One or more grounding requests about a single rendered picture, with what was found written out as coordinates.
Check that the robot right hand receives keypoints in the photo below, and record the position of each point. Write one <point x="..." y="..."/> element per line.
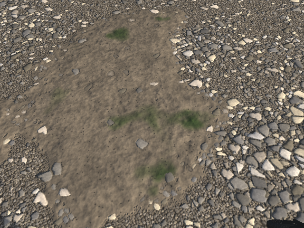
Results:
<point x="283" y="223"/>

